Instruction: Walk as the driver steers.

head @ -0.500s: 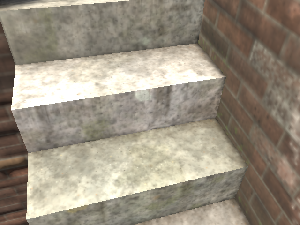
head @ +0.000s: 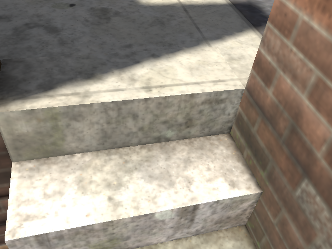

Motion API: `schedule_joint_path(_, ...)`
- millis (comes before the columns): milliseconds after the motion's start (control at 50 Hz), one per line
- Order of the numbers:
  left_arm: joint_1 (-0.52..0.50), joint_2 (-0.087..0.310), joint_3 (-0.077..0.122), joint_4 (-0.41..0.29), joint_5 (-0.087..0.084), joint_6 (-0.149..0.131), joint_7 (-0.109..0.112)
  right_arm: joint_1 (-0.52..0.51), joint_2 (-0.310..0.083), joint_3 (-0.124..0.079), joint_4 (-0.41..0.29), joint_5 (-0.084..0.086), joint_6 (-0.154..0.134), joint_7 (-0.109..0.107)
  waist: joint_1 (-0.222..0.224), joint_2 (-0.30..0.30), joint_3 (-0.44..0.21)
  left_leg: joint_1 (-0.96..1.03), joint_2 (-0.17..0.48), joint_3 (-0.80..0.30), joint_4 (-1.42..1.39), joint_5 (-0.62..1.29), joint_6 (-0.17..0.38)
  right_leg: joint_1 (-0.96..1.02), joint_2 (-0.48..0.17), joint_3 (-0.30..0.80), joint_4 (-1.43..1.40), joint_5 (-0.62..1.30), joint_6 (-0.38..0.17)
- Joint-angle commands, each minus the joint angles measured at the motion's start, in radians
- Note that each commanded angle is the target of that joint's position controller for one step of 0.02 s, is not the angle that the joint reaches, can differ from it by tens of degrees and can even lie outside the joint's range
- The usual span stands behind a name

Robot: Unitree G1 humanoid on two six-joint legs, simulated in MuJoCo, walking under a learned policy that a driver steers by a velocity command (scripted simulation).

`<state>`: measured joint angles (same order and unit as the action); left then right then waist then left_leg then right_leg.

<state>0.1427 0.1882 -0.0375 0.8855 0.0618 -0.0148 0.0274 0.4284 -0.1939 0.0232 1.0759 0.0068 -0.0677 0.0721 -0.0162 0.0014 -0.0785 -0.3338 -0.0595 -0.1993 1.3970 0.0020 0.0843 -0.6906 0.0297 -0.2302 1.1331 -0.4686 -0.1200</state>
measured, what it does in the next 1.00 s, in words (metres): climbs: left foot 0.20 m higher, then right foot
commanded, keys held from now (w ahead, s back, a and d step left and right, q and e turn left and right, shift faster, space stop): w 1.00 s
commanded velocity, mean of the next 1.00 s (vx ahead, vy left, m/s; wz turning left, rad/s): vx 0.21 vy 0.13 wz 0.00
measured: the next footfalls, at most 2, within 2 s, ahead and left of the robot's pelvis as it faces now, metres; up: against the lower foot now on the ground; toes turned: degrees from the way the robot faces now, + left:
left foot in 0.36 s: +0.31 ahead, +0.27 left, +0.20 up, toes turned -1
right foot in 0.82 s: +0.36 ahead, +0.02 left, +0.19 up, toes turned +0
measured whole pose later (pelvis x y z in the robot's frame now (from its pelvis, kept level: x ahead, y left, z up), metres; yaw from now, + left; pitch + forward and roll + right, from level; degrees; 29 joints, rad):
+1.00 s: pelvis +0.33 +0.12 +0.29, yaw +2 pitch +2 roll -2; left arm 0.30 0.17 -0.01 0.95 0.05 0.09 0.04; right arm 0.13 -0.20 0.00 0.99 -0.02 0.01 0.00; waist 0.02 0.06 -0.08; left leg -0.22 0.07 -0.08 0.60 -0.38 -0.06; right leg -0.26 0.05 -0.05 0.54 -0.32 -0.04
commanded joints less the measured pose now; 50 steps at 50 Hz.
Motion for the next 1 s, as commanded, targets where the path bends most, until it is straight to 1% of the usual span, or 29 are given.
schedule_joint_path(20,0.123,-0.077,-0.023,0.16,-0.018,-0.04,0.0,-0.245,0.014,0.008,-0.281,-0.033,-0.051,0.043,-0.067,0.149,0.099,-0.509,-0.06,-0.129,0.748,0.082,0.002,0.167,-0.293,0.801,-0.66,-0.131,-0.117)
schedule_joint_path(60,-0.004,-0.13,-0.045,0.145,0.017,-0.06,-0.031,-0.181,0.08,0.049,-0.318,-0.018,-0.049,0.035,-0.153,0.177,0.094,-0.544,-0.05,-0.134,0.841,0.111,0.057,0.101,-0.244,0.469,-0.564,0.192,-0.057)
schedule_joint_path(120,0.083,-0.05,-0.034,0.15,0.018,-0.056,-0.046,-0.188,0.086,0.074,-0.335,0.031,-0.015,0.006,-0.143,0.067,0.061,-0.635,-0.042,-0.025,0.894,0.004,0.053,0.122,-0.27,0.295,-0.681,0.357,-0.075)
schedule_joint_path(200,0.257,-0.005,-0.021,0.16,-0.021,-0.051,-0.041,-0.349,0.07,0.08,-0.447,0.042,0.027,-0.022,-0.052,-0.066,0.096,-1.001,0.031,-0.059,1.024,-0.087,0.004,0.372,-0.324,0.321,-0.79,0.35,-0.045)
schedule_joint_path(220,0.287,0.09,0.012,0.133,-0.045,-0.024,-0.033,-0.479,0.081,0.102,-0.527,0.03,0.012,-0.034,-0.023,-0.148,0.124,-1.05,0.065,-0.021,0.785,-0.222,-0.016,0.419,-0.331,0.292,-0.876,0.295,-0.037)
schedule_joint_path(260,0.323,0.092,0.035,0.11,-0.048,-0.006,0.0,-0.564,0.073,0.101,-0.56,0.028,0.002,-0.056,0.016,-0.148,0.143,-1.024,0.125,0.032,0.635,-0.259,-0.057,0.437,-0.336,0.288,-0.951,0.276,-0.037)
schedule_joint_path(280,0.195,0.155,0.053,0.082,-0.092,0.013,0.011,-0.599,0.097,0.149,-0.588,0.016,0.005,-0.051,-0.046,-0.194,0.12,-0.617,0.185,0.221,0.124,-0.483,-0.041,0.215,-0.283,0.134,-1.135,0.358,-0.025)
schedule_joint_path(300,0.321,0.188,0.076,0.095,-0.13,0.028,0.022,-0.646,0.133,0.157,-0.595,-0.004,0.01,-0.053,0.011,-0.236,0.039,-0.324,0.134,0.332,-0.037,-0.686,-0.044,0.211,-0.279,0.143,-1.206,0.403,-0.069)
schedule_joint_path(320,0.451,0.187,0.081,0.135,-0.124,0.008,0.003,-0.64,0.104,0.132,-0.575,-0.017,0.016,-0.05,0.061,-0.187,0.017,-0.218,0.054,0.451,0.028,-0.709,-0.032,0.308,-0.331,0.177,-1.211,0.771,-0.122)
schedule_joint_path(340,0.415,0.226,0.08,0.156,-0.093,-0.002,-0.006,-0.464,0.047,0.096,-0.536,-0.042,0.027,-0.049,-0.032,-0.277,-0.035,-0.187,0.034,0.405,0.039,-0.71,0.012,0.472,-0.359,0.135,-1.109,1.261,-0.122)
schedule_joint_path(360,0.299,0.281,0.082,0.128,-0.078,-0.002,-0.009,-0.309,-0.03,0.05,-0.531,-0.038,0.017,-0.04,-0.167,-0.362,-0.098,-0.206,0.027,0.3,-0.149,-0.603,0.056,0.673,-0.321,0.091,-0.861,1.84,-0.075)
schedule_joint_path(380,0.406,0.203,0.081,0.096,-0.09,-0.027,-0.023,-0.313,-0.066,0.029,-0.529,-0.054,0.014,-0.03,-0.084,-0.262,-0.273,-0.008,0.068,0.091,-0.218,-0.513,0.15,0.548,-0.31,0.158,-0.665,2.08,-0.062)
schedule_joint_path(400,0.359,0.264,0.098,0.089,-0.119,-0.045,-0.039,-0.07,-0.148,-0.011,-0.47,-0.065,0.04,-0.036,-0.207,-0.078,-0.42,0.128,0.16,-0.221,-0.56,-0.677,0.202,0.51,-0.248,0.19,-0.456,1.65,-0.045)
schedule_joint_path(420,0.27,0.182,0.092,0.053,-0.103,-0.058,-0.071,0.065,-0.239,-0.046,-0.376,-0.086,0.069,-0.06,-0.214,0.313,-0.417,0.273,0.299,-0.644,-0.926,-0.973,0.277,0.203,-0.094,0.213,-0.211,0.922,-0.046)
schedule_joint_path(440,0.129,0.146,0.106,0.018,-0.105,-0.055,-0.077,0.082,-0.247,-0.051,-0.31,-0.085,0.073,-0.071,-0.195,0.331,-0.341,0.199,0.36,-0.849,-1.128,-0.973,0.253,0.079,0.002,0.395,0.258,0.439,-0.036)
schedule_joint_path(460,0.044,0.004,0.07,-0.066,-0.09,-0.062,-0.088,0.022,-0.183,-0.032,-0.237,-0.061,0.059,-0.073,-0.106,0.319,-0.203,0.063,0.337,-0.711,-1.051,-0.778,0.16,-0.037,0.05,0.521,0.59,0.343,-0.026)
schedule_joint_path(480,0.023,-0.072,0.048,-0.12,-0.066,-0.068,-0.104,-0.065,-0.062,-0.008,-0.18,-0.033,0.048,-0.062,-0.018,0.23,-0.059,-0.034,0.298,-0.45,-0.941,-0.655,0.094,-0.17,0.04,0.502,0.72,0.277,-0.035)
schedule_joint_path(520,0.013,-0.085,0.031,-0.171,-0.042,-0.059,-0.101,-0.135,0.113,0.025,-0.099,-0.02,0.024,-0.039,0.044,0.123,0.055,-0.124,0.243,-0.173,-0.847,-0.603,-0.001,-0.273,0.01,0.466,0.802,0.339,-0.047)
schedule_joint_path(600,0.108,-0.063,0.01,-0.138,-0.043,-0.046,-0.065,-0.195,0.104,0.02,-0.086,-0.069,0.022,-0.048,0.086,0.031,0.109,-0.089,0.226,0.034,-0.919,-0.221,0.0,-0.34,0.029,0.445,0.828,0.446,0.03)
schedule_joint_path(620,0.119,-0.07,0.007,-0.124,-0.039,-0.03,-0.047,-0.303,0.174,0.05,-0.116,-0.086,0.029,-0.067,0.126,-0.041,0.127,-0.215,0.211,0.126,-0.901,0.058,-0.011,-0.175,0.004,0.472,0.707,0.456,0.091)
schedule_joint_path(660,0.177,-0.021,0.019,-0.086,-0.03,0.012,0.004,-0.354,0.071,0.036,-0.163,-0.111,0.029,-0.092,0.153,0.07,0.05,-0.294,0.21,0.24,-0.944,0.217,0.059,0.014,0.0,0.31,0.553,0.485,0.166)
schedule_joint_path(720,0.126,0.018,0.018,-0.06,-0.023,0.064,0.044,-0.382,-0.081,-0.004,-0.208,-0.096,0.049,-0.115,0.116,0.165,-0.001,-0.296,0.211,0.266,-1.047,0.233,0.125,0.279,-0.044,0.139,0.276,0.437,0.182)
schedule_joint_path(780,0.128,0.089,0.049,-0.053,-0.026,0.087,0.055,-0.313,-0.074,-0.01,-0.219,-0.078,0.058,-0.104,0.092,0.196,-0.006,-0.017,0.237,0.188,-0.879,0.455,0.14,0.349,-0.028,0.097,-0.24,0.327,0.133)
schedule_joint_path(820,0.113,0.084,0.051,-0.034,-0.009,0.085,0.029,-0.236,-0.016,0.006,-0.193,-0.027,0.032,-0.073,0.039,0.166,0.025,0.171,0.199,0.185,-0.688,0.48,0.095,0.367,-0.036,0.149,-0.739,0.571,0.071)
schedule_joint_path(840,0.178,0.14,0.065,0.003,0.013,0.083,0.019,-0.209,-0.03,-0.011,-0.203,-0.021,0.026,-0.063,0.026,0.028,-0.028,0.126,0.168,0.151,-0.611,0.213,0.027,0.497,-0.118,0.291,-0.683,1.052,0.046)
schedule_joint_path(860,0.172,0.064,0.036,0.008,0.015,0.093,0.017,-0.039,0.019,-0.011,-0.151,-0.038,0.028,-0.04,-0.071,-0.095,-0.107,-0.011,0.183,0.068,-0.618,-0.197,-0.029,0.693,-0.241,0.449,-0.63,1.313,-0.037)
schedule_joint_path(900,0.151,-0.004,0.014,-0.004,0.012,0.105,0.004,-0.051,0.011,-0.025,-0.065,-0.013,0.04,-0.032,-0.042,-0.093,-0.048,-0.091,0.141,0.06,-0.576,-0.432,-0.114,0.659,-0.317,0.539,-0.705,1.221,-0.121)
schedule_joint_path(960,0.062,0.067,0.033,-0.01,-0.019,0.086,0.009,-0.24,-0.016,-0.021,-0.119,-0.029,0.075,-0.066,-0.051,-0.121,0.056,-0.02,0.168,0.055,-0.881,-0.187,-0.155,0.541,-0.25,0.519,-0.722,0.893,-0.077)
schedule_joint_path(1000,0.16,0.12,0.059,0.024,-0.021,0.082,0.021,-0.31,-0.127,-0.046,-0.117,-0.025,0.088,-0.093,0.028,-0.058,0.058,0.054,0.125,0.109,-0.931,-0.054,-0.143,0.576,-0.169,0.433,-0.741,0.9,0.006)
Keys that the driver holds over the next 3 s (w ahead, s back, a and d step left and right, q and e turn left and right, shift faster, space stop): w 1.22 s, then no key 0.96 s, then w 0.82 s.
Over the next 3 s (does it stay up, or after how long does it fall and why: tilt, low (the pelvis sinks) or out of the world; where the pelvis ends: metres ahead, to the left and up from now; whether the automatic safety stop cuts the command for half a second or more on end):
stays up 0.55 0.15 0.47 its command is cut before an obstacle from the start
